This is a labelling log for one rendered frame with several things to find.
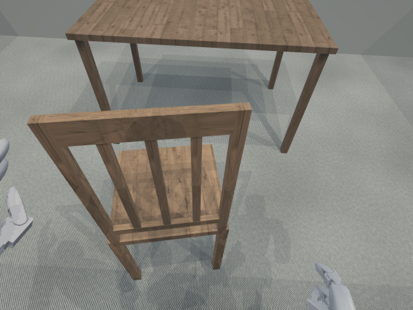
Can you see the table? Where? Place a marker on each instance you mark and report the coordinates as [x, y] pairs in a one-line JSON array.
[[273, 25]]

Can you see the robot right hand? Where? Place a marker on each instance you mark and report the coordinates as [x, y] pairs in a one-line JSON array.
[[338, 296]]

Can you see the chair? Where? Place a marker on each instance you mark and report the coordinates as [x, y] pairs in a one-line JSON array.
[[159, 193]]

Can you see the robot left hand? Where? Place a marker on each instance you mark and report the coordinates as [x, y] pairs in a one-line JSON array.
[[13, 228]]

